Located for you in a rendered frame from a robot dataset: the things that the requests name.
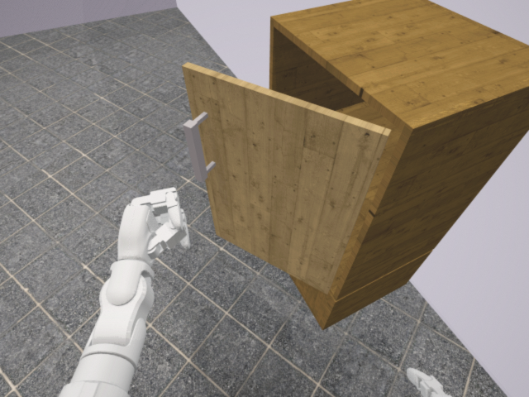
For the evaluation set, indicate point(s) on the right robot hand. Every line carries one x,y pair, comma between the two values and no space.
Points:
428,385

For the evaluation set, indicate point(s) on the left robot forearm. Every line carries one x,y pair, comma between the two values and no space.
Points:
113,350

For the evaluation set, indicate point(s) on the cupboard door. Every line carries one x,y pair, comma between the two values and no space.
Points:
290,177

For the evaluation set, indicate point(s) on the left robot hand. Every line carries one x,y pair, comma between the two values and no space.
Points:
139,226

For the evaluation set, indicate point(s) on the handle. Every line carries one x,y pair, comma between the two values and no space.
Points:
195,147

